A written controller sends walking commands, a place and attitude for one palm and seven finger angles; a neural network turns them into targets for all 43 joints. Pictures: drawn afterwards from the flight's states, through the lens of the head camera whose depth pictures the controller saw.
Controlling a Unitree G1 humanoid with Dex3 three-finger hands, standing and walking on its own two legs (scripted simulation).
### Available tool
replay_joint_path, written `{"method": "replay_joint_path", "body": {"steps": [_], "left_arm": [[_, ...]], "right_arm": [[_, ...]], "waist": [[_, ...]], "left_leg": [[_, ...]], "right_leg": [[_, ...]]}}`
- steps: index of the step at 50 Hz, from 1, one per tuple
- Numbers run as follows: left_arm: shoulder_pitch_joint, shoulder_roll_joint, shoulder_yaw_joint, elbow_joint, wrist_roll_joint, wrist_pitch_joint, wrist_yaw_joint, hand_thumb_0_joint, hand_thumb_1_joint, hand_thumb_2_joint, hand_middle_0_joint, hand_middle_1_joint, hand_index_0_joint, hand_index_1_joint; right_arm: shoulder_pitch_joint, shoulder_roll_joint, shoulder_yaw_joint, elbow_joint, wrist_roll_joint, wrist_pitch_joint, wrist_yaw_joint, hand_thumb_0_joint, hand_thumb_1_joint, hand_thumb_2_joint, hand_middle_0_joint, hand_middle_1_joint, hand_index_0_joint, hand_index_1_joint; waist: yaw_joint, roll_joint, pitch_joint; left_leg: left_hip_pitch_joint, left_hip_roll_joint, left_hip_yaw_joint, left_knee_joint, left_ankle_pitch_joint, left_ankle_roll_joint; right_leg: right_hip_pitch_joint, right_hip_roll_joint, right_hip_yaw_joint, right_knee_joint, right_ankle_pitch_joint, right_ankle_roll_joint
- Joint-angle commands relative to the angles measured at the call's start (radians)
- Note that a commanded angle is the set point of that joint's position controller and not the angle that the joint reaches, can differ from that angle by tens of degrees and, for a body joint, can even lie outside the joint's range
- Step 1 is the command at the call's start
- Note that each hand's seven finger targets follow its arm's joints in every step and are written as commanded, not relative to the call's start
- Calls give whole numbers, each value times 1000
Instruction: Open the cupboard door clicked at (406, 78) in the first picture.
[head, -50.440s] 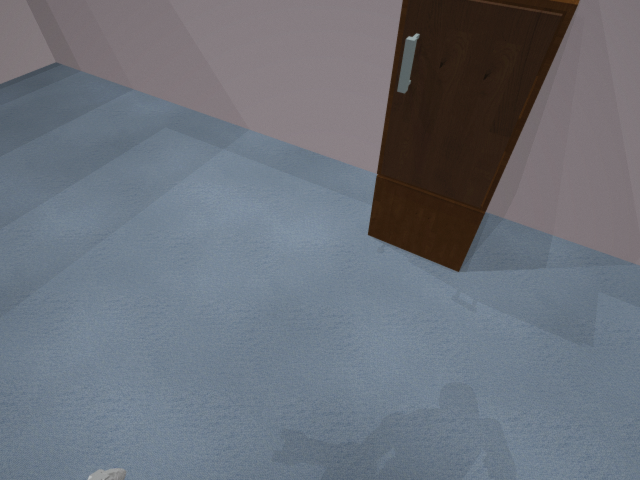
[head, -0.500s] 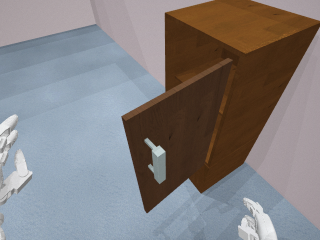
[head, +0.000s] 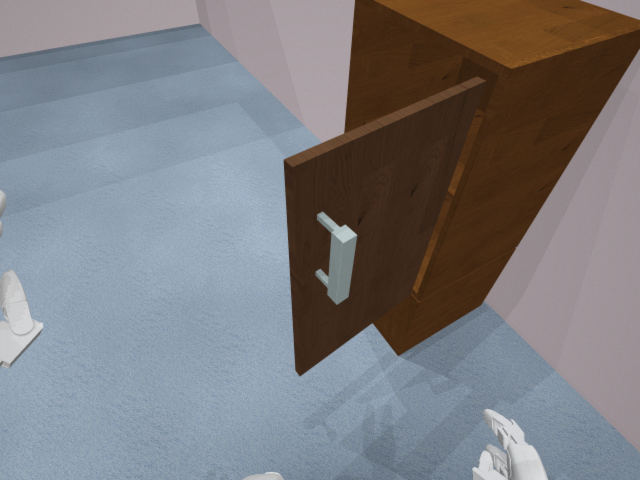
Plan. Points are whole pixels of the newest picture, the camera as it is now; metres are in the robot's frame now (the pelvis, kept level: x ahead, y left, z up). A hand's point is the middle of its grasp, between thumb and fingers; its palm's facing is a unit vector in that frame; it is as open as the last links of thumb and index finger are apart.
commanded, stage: step back with the hand held close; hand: left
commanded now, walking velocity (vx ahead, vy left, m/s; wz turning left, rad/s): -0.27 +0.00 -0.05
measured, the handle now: (331, 258) +0.41 +0.01 +0.03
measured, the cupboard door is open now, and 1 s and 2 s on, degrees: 97 97 97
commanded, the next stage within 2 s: stop stepping back and stand still in 0.36 s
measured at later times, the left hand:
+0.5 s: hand out of the picture +0.12 +0.25 +0.19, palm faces +0.38 -0.85 -0.37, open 7.4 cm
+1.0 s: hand out of the picture +0.03 +0.20 +0.19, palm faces +0.29 -0.83 -0.48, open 7.4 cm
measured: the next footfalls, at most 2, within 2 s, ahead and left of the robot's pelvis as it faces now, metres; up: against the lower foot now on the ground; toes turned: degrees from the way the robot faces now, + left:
right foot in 0.56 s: -0.19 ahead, -0.10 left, +0.00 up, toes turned -8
left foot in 0.70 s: -0.04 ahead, +0.08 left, +0.00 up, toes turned -6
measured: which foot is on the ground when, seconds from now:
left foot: down 0.00-0.54, up 0.56-0.68, down 0.70-0.90, up 0.92-1.00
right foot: down 0.00-0.20, up 0.22-0.54, down 0.56-1.00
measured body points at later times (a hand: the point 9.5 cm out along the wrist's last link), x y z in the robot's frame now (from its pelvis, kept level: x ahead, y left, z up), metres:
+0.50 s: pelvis -0.11 +0.01 +0.01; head -0.08 +0.04 +0.46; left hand +0.09 +0.30 +0.21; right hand +0.06 -0.21 -0.06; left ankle +0.04 +0.10 -0.72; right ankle -0.25 -0.11 -0.69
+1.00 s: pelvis -0.19 -0.02 +0.02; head -0.21 -0.02 +0.47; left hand +0.00 +0.25 +0.22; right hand -0.11 -0.29 -0.08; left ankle -0.14 +0.10 -0.67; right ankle -0.23 -0.09 -0.72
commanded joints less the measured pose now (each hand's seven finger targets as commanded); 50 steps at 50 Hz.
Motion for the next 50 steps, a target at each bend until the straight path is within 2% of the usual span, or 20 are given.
{"method": "replay_joint_path", "body": {"steps": [1,3,5,8,10,12,14,24,26,28,31,34,36,38,40,43,44,45,46,50], "left_arm": [[-32,188,131,-228,-10,-71,25,0,900,900,-200,-300,-200,-300],[-46,201,124,-250,-21,-74,40,0,900,900,-200,-300,-200,-300],[-66,187,103,-245,-23,-66,47,0,900,900,-200,-300,-200,-300],[-88,212,123,-231,-22,-68,51,0,900,900,-200,-300,-200,-300],[-58,201,157,-260,-12,-96,50,0,900,900,-200,-300,-200,-300],[-48,195,171,-247,-14,-98,40,0,900,900,-200,-300,-200,-300],[-59,169,133,-274,-30,-97,38,0,900,900,-200,-300,-200,-300],[-18,188,106,-287,-72,-78,19,0,900,900,-200,-300,-200,-300],[49,236,153,-288,-78,-85,5,0,900,900,-200,-300,-200,-300],[73,341,261,-322,-83,-98,26,0,900,900,-200,-300,-200,-300],[48,244,182,-261,-66,-50,24,0,900,900,-200,-300,-200,-300],[-25,187,116,-168,-62,-30,24,0,900,900,-200,-300,-200,-300],[-54,193,98,-129,-53,-33,26,0,900,900,-200,-300,-200,-300],[-69,225,105,-189,-51,-41,27,0,900,900,-200,-300,-200,-300],[-24,194,93,-209,-39,-39,30,0,900,900,-200,-300,-200,-300],[66,226,133,-231,-31,-37,30,0,900,900,-200,-300,-200,-300],[79,223,133,-222,-31,-40,29,0,900,900,-200,-300,-200,-300],[79,237,144,-211,-32,-41,30,0,900,900,-200,-300,-200,-300],[18,230,142,-230,-37,-50,33,0,900,900,-200,-300,-200,-300],[-71,194,111,-80,-18,-91,31,0,900,900,-200,-300,-200,-300]], "right_arm": [[-97,-129,-70,-156,-8,-71,2,0,-900,-900,200,300,200,300],[-69,-122,-74,-108,-15,-64,17,0,-900,-900,200,300,200,300],[-86,-104,-65,-105,-12,-56,23,0,-900,-900,200,300,200,300],[-124,-122,-62,-95,-14,-51,3,0,-900,-900,200,300,200,300],[-139,-142,-67,-112,-17,-74,-7,0,-900,-900,200,300,200,300],[-110,-120,-84,-105,-22,-97,2,0,-900,-900,200,300,200,300],[-122,-112,-85,-79,-29,-117,16,0,-900,-900,200,300,200,300],[-126,-97,-56,-57,-35,-129,44,0,-900,-900,200,300,200,300],[-125,-86,-50,-81,-24,-106,51,0,-900,-900,200,300,200,300],[-146,-80,-31,-85,-40,-81,52,0,-900,-900,200,300,200,300],[-123,-83,-27,-103,3,-90,31,0,-900,-900,200,300,200,300],[-100,-122,-35,-69,0,-101,9,0,-900,-900,200,300,200,300],[-82,-151,-46,-77,6,-111,2,0,-900,-900,200,300,200,300],[-102,-132,-40,-69,-14,-127,-2,0,-900,-900,200,300,200,300],[-115,-122,-39,-73,-18,-132,2,0,-900,-900,200,300,200,300],[-123,-125,-44,-94,-18,-116,4,0,-900,-900,200,300,200,300],[-124,-109,-47,-102,-22,-106,7,0,-900,-900,200,300,200,300],[-116,-105,-57,-98,-20,-96,14,0,-900,-900,200,300,200,300],[-96,-123,-66,-79,-23,-98,17,0,-900,-900,200,300,200,300],[-54,-108,-48,-40,-18,-123,7,0,-900,-900,200,300,200,300]], "waist": [[1,-55,-61],[-9,-191,-106],[-15,-209,-125],[-13,-31,-37],[5,300,-109],[-8,217,-129],[-1,103,-126],[17,280,-242],[17,127,-216],[35,-96,-231],[5,-181,-174],[-27,12,-133],[-12,94,-165],[-10,210,-144],[1,176,-81],[10,145,-71],[8,18,-70],[15,-189,-36],[6,-207,17],[-19,-52,1]], "left_leg": [[-177,75,-101,-69,-414,-9],[89,12,-39,242,-222,-69],[116,31,-53,252,-200,-67],[130,71,-77,-134,-171,-43],[-191,337,-346,-414,-367,72],[-262,405,-397,-474,-403,126],[-50,373,-324,-369,-163,120],[197,226,-103,-464,-170,-49],[231,99,37,-244,-126,-101],[194,31,34,177,-94,-111],[-57,50,-15,156,-78,-72],[273,53,-18,-134,200,-37],[347,179,-202,-197,264,23],[267,259,-385,-366,-47,66],[39,240,-325,-478,-403,50],[-119,112,-127,-340,-426,-33],[-129,51,-66,-123,-338,-54],[-153,5,-24,188,-219,-75],[-206,15,-43,382,-183,-86],[-139,80,-29,276,-101,-74]], "right_leg": [[56,-134,252,-207,-247,-74],[-198,-302,391,-374,-291,-167],[-170,-310,308,-333,-119,-158],[-178,-165,152,-197,-95,-58],[127,13,-8,208,-97,18],[145,48,27,557,-207,17],[-44,21,44,545,-258,12],[179,57,-138,-139,-270,-33],[140,-33,-69,-388,-179,-68],[-26,-333,203,-437,28,-168],[252,-269,121,-202,549,-141],[97,-151,5,-103,378,-30],[28,-44,-37,-4,89,17],[4,-21,-47,106,-262,4],[154,-18,-75,57,-302,-21],[314,-35,-71,-184,-253,-51],[258,-128,91,-296,-370,-99],[120,-312,405,-467,-579,-181],[55,-392,486,-509,-518,-224],[115,-300,194,-361,-60,-171]]}}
